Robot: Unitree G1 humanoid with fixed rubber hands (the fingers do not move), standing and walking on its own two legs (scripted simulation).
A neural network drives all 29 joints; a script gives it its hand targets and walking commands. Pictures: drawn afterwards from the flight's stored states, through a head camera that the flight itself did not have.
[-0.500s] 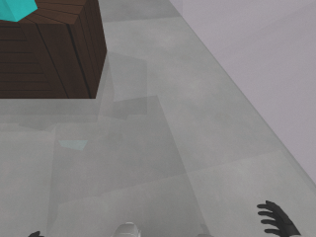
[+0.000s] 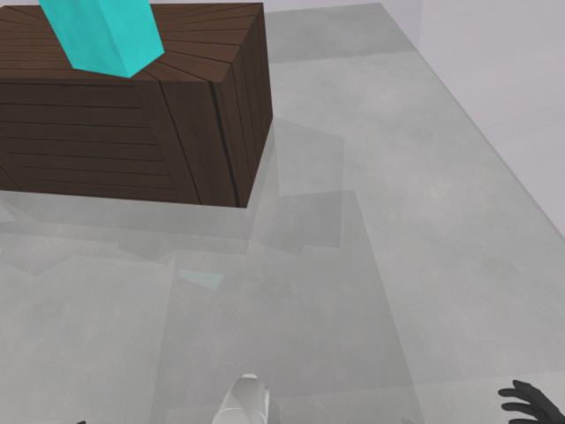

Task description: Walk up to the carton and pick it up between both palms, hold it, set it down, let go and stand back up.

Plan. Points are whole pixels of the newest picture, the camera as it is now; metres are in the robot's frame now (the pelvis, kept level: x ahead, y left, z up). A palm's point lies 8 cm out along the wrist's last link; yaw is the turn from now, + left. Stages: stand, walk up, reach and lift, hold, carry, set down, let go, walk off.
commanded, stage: walk up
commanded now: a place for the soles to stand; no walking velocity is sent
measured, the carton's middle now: (105, 25) +1.34 +0.75 +0.03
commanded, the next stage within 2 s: none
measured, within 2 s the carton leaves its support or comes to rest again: neither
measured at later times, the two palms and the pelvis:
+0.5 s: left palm (74, 276) +0.36 +0.43 -0.05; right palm (427, 357) +0.25 -0.18 -0.09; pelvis +0.21 +0.13 +0.00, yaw -2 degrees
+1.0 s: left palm (2, 256) +0.42 +0.64 -0.09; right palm (322, 206) +0.54 -0.02 -0.06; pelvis +0.37 +0.29 -0.03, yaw +2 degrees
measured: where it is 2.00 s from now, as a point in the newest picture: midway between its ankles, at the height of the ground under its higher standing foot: (172, 295)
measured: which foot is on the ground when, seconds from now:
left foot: up 0.00-0.10, down 0.12-0.52, up 0.54-0.90, down 0.92-1.00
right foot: down 0.00-0.14, up 0.16-0.48, down 0.50-0.94, up 0.96-1.00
